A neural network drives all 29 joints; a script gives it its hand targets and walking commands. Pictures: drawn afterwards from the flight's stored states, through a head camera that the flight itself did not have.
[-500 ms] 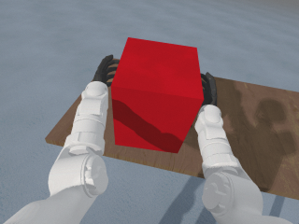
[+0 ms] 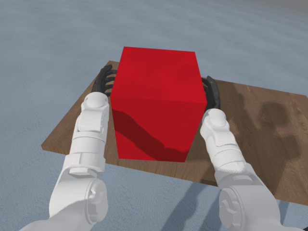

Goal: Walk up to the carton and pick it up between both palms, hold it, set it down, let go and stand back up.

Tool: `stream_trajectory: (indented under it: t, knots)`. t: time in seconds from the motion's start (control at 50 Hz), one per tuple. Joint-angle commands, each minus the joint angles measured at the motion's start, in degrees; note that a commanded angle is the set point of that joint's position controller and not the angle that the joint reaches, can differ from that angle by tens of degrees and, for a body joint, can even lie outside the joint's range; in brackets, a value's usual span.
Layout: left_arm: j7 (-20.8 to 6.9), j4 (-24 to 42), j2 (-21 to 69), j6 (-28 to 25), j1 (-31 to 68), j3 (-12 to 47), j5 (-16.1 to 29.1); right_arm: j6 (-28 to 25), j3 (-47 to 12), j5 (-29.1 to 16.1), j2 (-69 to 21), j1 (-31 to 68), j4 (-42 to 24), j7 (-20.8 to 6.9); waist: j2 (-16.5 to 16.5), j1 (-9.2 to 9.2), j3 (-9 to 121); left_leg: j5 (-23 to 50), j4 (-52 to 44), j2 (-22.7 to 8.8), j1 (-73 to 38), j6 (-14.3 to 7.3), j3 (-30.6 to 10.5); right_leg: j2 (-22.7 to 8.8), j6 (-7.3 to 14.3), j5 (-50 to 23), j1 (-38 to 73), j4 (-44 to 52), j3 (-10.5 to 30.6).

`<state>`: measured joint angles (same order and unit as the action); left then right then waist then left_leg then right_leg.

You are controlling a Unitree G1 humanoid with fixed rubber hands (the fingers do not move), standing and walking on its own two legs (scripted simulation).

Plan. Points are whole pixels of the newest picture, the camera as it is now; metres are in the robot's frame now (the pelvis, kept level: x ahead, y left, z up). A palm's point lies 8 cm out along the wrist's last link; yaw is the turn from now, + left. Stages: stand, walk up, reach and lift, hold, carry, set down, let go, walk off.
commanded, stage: reach and lift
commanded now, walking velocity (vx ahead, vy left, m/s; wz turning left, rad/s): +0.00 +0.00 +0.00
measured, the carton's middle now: (155, 106) +0.43 -0.02 +0.13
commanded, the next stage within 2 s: hold in 1.74 s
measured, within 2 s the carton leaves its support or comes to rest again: neither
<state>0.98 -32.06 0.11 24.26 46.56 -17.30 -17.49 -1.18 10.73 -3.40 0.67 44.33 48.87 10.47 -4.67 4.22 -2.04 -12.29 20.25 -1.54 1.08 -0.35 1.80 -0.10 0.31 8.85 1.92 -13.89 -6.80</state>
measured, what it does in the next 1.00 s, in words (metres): stands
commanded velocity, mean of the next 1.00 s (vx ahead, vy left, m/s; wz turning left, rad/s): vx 0.00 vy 0.00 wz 0.00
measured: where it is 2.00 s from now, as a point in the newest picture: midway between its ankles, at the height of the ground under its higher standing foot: outside the picture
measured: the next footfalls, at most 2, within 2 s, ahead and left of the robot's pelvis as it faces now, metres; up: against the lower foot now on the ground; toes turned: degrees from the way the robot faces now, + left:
none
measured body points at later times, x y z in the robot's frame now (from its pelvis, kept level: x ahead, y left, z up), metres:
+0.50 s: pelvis -0.04 +0.00 +0.00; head -0.09 +0.03 +0.44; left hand +0.37 +0.13 +0.22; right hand +0.35 -0.16 +0.20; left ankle +0.00 +0.11 -0.75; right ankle +0.00 -0.11 -0.75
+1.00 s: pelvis -0.02 +0.00 +0.00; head -0.09 +0.03 +0.44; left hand +0.37 +0.14 +0.24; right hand +0.37 -0.15 +0.24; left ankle +0.00 +0.11 -0.75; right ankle +0.00 -0.11 -0.75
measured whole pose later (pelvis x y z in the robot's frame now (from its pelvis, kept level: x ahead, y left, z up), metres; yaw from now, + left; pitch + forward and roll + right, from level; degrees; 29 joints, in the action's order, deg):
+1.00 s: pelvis -0.02 +0.00 +0.00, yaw +0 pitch -10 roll -1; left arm -0.6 -22.2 -1.3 44.4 48.7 -20.4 -18.2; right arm 19.6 4.5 -13.0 3.2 52.0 44.5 13.0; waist -3.1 6.3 0.2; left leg -10.7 20.5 -1.1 0.3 -0.3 1.0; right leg -0.1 0.7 8.3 2.2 -15.7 -6.3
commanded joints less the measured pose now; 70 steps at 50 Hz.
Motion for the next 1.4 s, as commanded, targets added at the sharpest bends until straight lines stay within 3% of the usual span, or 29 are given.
stream_trajectory:
  t: [0.0,0.12,0.14,0.2,0.26,0.34,0.4,0.44,0.52,0.62,0.68,0.74,0.8,0.9,1.02,1.12,1.24,1.38]
  knots:
    - [-10.0,6.6,30.1,1.5,33.2,17.7,3.1,1.2,-17.7,-2.2,-27.5,45.1,-15.0,-5.6,4.6,-0.06,22.1,21.5,-1.3,4.3,-3.6,2.1,0.7,1.6,-3.8,-25.0,10.4,-2.6,0.8]
    - [-11.1,7.9,29.6,4.5,35.3,16.3,2.4,3.4,-15.8,-2.2,-26.7,46.5,-16.5,-6.0,4.3,1.30,20.6,17.8,-2.5,3.9,-4.8,1.9,0.8,2.2,-3.4,-16.9,7.3,-1.2,-0.2]
    - [-10.2,9.2,30.4,6.7,30.7,15.8,2.3,5.0,-18.3,-4.1,-26.8,42.7,-15.9,-6.0,7.4,0.82,18.7,21.8,-2.6,3.3,-7.4,2.2,0.6,2.1,-2.6,-17.5,6.3,-1.5,0.2]
    - [-9.2,15.6,31.6,11.4,30.3,19.8,4.4,7.5,-20.1,-7.8,-26.1,43.5,-19.3,-5.6,7.8,2.38,19.2,28.6,-0.2,2.4,-12.3,3.8,0.2,3.3,-1.9,-16.3,3.8,-0.6,-0.3]
    - [-8.6,20.7,33.5,12.5,35.6,24.3,7.4,8.2,-21.8,-9.4,-27.2,48.6,-25.1,-5.2,8.0,3.32,23.7,27.3,0.4,2.1,-11.6,4.0,-0.3,3.6,-1.5,-13.5,2.5,-0.7,-0.3]
    - [-7.0,18.9,33.5,12.7,39.9,24.3,7.9,10.1,-20.6,-8.6,-28.0,52.3,-25.0,-5.9,7.7,2.94,22.8,16.1,-1.4,1.8,-8.2,2.5,-0.6,3.1,-1.1,-5.4,-0.2,-0.3,0.2]
    - [-7.2,10.1,31.3,14.1,41.9,17.7,5.1,12.2,-15.7,-6.0,-28.0,54.3,-17.0,-6.9,5.1,0.75,15.4,-1.4,-6.4,1.7,0.8,-0.6,0.2,1.7,-1.5,7.2,-1.3,0.8,1.0]
    - [-7.4,6.3,30.3,14.1,44.8,14.2,4.3,12.4,-13.3,-4.7,-29.0,58.0,-15.2,-7.8,3.9,-0.91,16.2,-7.8,-8.4,1.9,5.0,-2.4,0.7,0.7,-1.9,10.7,-0.2,0.5,1.8]
    - [-6.8,4.8,30.9,12.6,47.6,13.6,6.1,12.0,-13.1,-5.0,-31.0,61.7,-15.9,-8.5,4.5,-1.43,24.8,-1.8,-6.7,2.5,2.1,-2.4,1.1,1.0,-2.0,4.8,2.3,-0.5,2.4]
    - [-8.2,0.4,28.2,13.7,42.8,10.6,4.8,14.8,-12.0,-5.5,-29.0,56.2,-8.8,-7.2,2.8,0.04,18.0,0.1,-6.8,2.9,1.4,-2.0,0.9,1.5,-2.2,3.1,3.6,0.7,2.7]
    - [-9.2,3.0,28.6,13.6,45.0,11.7,6.0,15.5,-12.7,-6.8,-29.9,57.1,-10.0,-6.5,3.2,0.94,20.2,3.1,-6.4,3.4,1.9,-1.6,0.6,1.5,-2.3,-0.3,5.2,0.1,2.8]
    - [-8.7,8.6,30.5,12.9,45.9,15.7,7.8,15.4,-16.2,-9.7,-31.5,57.4,-15.0,-5.7,5.7,1.97,25.6,12.8,-3.5,3.8,-2.1,0.0,0.0,2.2,-2.3,-9.3,6.9,-1.3,2.6]
    - [-8.6,12.0,31.0,14.0,43.5,18.1,7.9,16.9,-18.8,-12.4,-30.8,55.1,-16.9,-4.5,7.1,3.16,23.5,18.4,-1.7,3.7,-5.2,1.6,-0.6,3.0,-2.3,-13.0,6.9,-1.1,2.4]
    - [-9.1,16.2,31.7,16.2,45.4,19.5,7.9,19.0,-20.1,-14.5,-30.6,56.0,-19.3,-3.9,7.7,3.25,21.3,15.4,-2.6,3.5,-3.0,1.7,-1.0,3.0,-2.3,-8.9,4.8,-0.9,2.2]
    - [-7.6,19.9,32.6,17.3,44.4,22.2,9.3,20.4,-22.5,-16.8,-30.2,55.1,-22.7,-4.0,9.2,3.21,23.7,21.3,-0.7,2.9,-6.3,2.8,-1.4,3.8,-1.9,-11.9,4.1,-1.5,2.4]
    - [-8.6,19.3,30.8,19.5,42.5,20.0,8.3,22.6,-23.6,-17.9,-29.4,54.7,-22.4,-3.9,7.0,2.18,21.6,18.4,-1.7,3.0,-3.8,1.8,-1.0,3.6,-2.1,-10.9,4.4,-1.1,2.9]
    - [-8.7,22.7,31.4,19.8,44.0,21.7,10.6,24.1,-26.8,-20.7,-30.8,56.8,-27.5,-3.2,6.3,2.02,26.7,22.4,-0.2,3.4,-4.6,1.9,-1.3,4.1,-2.3,-16.7,6.1,-2.2,3.6]
    - [-9.8,18.7,29.5,20.1,47.1,18.4,9.4,26.4,-24.8,-20.0,-31.1,57.5,-22.6,-3.2,4.9,1.22,22.8,12.2,-3.2,3.5,0.5,0.7,-0.8,3.5,-2.2,-9.4,4.2,-1.2,4.3]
